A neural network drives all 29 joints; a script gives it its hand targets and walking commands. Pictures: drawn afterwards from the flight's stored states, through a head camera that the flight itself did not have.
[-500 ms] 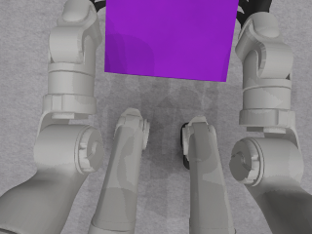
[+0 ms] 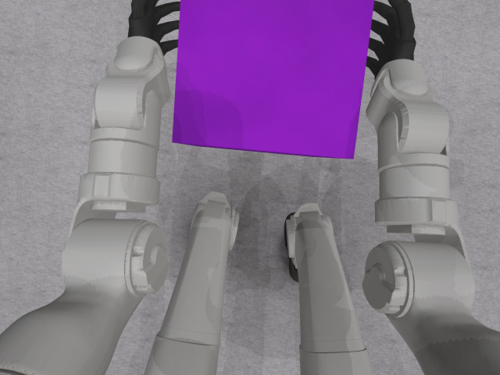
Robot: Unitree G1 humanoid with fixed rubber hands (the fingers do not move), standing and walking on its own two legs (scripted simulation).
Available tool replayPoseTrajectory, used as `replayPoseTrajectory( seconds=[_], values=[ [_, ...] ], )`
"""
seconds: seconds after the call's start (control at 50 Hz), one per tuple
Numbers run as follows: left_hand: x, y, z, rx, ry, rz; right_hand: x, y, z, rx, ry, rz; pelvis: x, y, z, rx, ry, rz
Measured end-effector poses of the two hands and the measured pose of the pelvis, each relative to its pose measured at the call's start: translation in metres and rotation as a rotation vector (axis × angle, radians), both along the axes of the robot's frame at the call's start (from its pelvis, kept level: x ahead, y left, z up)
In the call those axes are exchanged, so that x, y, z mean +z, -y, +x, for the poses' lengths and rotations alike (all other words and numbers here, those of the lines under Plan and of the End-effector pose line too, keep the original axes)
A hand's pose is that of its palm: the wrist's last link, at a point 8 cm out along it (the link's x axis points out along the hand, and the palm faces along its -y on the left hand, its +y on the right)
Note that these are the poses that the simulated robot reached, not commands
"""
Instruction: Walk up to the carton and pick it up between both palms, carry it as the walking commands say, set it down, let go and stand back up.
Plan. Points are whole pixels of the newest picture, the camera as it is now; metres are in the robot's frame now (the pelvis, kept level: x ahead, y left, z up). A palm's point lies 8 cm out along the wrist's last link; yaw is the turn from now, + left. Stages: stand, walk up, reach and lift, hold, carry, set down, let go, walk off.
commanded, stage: reach and lift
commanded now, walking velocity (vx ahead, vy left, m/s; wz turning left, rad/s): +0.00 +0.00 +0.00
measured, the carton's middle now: (266, 61) +0.54 +0.02 -0.12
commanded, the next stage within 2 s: none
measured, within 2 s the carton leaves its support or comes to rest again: neither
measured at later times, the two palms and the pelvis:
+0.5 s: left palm (124, 31) +0.49 +0.17 +0.02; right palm (430, 57) +0.49 -0.13 +0.02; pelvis +0.01 +0.00 +0.06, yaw +0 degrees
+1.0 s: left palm (82, 9) +0.46 +0.16 +0.10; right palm (494, 44) +0.47 -0.14 +0.09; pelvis +0.03 +0.00 +0.13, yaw +0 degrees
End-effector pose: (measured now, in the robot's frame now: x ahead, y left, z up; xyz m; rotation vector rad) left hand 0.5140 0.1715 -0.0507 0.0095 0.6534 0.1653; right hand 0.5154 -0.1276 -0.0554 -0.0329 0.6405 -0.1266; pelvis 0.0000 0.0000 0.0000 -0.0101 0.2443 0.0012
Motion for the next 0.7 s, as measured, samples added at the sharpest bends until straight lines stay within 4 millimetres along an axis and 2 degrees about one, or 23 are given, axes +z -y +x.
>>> replayPoseTrajectory(
  seconds=[0.7],
  values=[
    [0.106, 0.007, -0.034, -0.001, -0.004, 0.012, 0.104, 0.007, -0.034, 0.004, -0.011, -0.010, 0.090, 0.001, 0.019, 0.005, 0.158, 0.007]
  ],
)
